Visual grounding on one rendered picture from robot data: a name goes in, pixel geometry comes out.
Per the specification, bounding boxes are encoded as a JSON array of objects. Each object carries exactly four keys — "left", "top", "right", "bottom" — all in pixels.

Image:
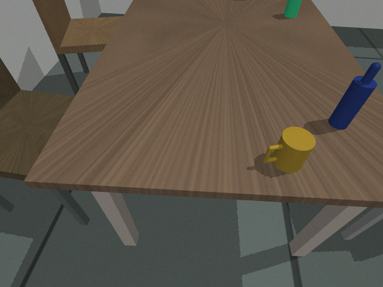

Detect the table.
[{"left": 24, "top": 0, "right": 383, "bottom": 257}]

